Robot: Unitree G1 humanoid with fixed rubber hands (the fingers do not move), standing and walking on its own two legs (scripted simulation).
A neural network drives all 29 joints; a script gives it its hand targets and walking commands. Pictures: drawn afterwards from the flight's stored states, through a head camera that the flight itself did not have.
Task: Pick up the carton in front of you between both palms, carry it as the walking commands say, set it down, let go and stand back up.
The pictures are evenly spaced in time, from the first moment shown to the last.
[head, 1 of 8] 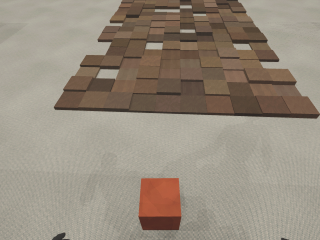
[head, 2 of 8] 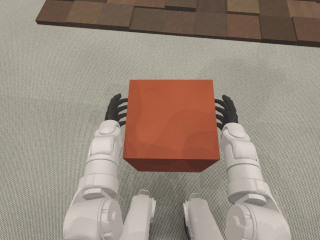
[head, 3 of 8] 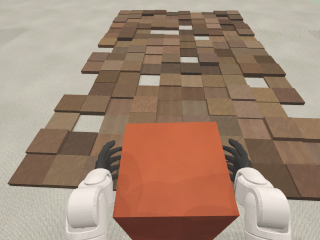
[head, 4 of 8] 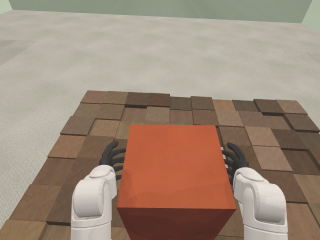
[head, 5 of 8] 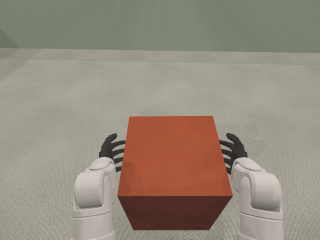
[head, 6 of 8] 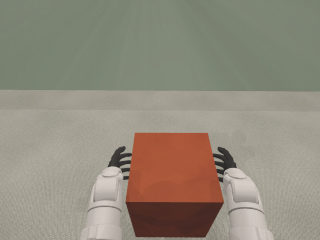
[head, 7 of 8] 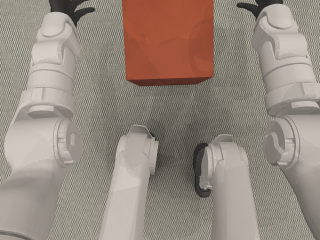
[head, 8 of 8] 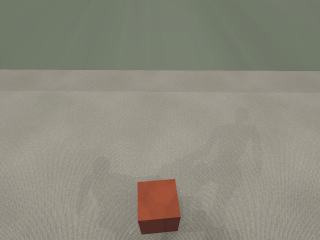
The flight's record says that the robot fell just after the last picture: no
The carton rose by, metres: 0.79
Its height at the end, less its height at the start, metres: +0.00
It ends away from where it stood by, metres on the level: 6.83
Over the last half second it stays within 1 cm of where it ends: yes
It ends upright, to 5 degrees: yes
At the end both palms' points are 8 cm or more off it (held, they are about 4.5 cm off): yes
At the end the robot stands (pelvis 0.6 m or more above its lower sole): yes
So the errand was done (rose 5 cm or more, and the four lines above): yes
